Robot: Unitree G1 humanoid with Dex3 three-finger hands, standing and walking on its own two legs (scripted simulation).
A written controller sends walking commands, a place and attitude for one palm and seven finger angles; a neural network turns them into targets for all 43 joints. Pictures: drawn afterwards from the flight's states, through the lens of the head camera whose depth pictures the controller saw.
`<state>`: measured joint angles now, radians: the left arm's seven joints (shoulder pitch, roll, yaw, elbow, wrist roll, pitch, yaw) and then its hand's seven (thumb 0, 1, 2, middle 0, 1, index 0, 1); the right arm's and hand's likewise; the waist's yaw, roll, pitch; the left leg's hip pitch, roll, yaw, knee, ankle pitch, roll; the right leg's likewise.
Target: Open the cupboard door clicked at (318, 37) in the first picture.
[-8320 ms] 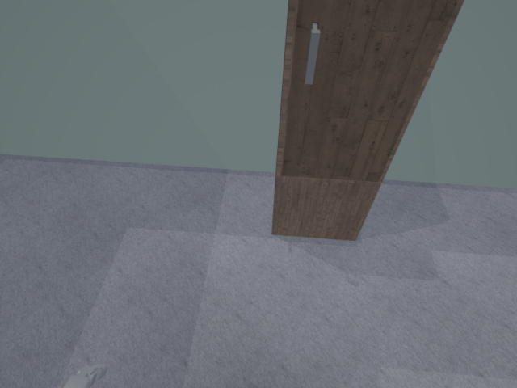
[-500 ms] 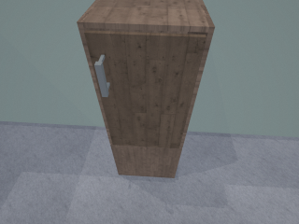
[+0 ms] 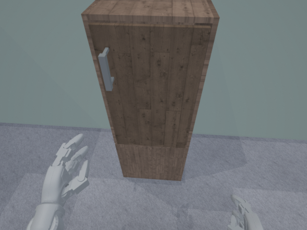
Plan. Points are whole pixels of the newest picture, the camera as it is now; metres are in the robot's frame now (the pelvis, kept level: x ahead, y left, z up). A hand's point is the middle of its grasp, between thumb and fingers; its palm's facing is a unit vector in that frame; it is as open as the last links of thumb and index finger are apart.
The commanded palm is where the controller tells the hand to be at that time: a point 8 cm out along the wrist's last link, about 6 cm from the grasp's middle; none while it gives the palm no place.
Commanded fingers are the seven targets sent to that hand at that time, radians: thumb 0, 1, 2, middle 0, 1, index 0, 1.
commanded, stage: raise the hand with hooked fingers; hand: left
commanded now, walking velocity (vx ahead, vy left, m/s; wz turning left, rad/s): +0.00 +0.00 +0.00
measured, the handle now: (107, 69) +0.56 +0.16 +0.15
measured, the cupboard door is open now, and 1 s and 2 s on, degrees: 0 0 0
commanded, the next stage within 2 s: move the hooked fingers beside the handle in 1.82 s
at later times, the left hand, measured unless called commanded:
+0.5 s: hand (71, 173) +0.25 +0.21 +0.05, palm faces -0.09 -0.99 -0.04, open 10.8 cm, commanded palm +0.21 +0.27 +0.06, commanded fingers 0.00 -0.03 0.50 -0.27 -0.90 -0.27 -0.90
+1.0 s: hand (31, 143) +0.29 +0.29 +0.13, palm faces +0.01 -1.00 -0.07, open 13.5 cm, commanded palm +0.25 +0.33 +0.13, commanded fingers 0.00 -0.50 0.30 -0.30 -1.20 -0.30 -1.20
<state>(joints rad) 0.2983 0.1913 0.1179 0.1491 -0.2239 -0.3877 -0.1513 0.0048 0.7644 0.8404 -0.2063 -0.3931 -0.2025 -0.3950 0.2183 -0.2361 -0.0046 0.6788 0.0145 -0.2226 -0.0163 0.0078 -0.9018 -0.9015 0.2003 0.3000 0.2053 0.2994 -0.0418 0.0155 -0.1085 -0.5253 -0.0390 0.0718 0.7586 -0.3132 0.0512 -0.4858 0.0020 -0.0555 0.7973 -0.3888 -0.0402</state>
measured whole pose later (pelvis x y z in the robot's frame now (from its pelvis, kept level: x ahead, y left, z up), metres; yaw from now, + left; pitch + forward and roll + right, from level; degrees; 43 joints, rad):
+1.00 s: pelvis +0.02 +0.03 +0.01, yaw +2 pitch +3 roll -3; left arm 0.05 0.42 0.35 0.12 -0.35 -0.11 -0.42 -0.01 -0.39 0.35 -0.29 -1.13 -0.29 -1.13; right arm 0.24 -0.25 0.07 0.56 0.06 -0.23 -0.09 0.01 -0.90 -0.90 0.20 0.30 0.21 0.30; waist 0.02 0.03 -0.05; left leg -0.44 -0.04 0.03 0.71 -0.33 0.09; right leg -0.33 0.01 -0.09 0.64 -0.35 -0.01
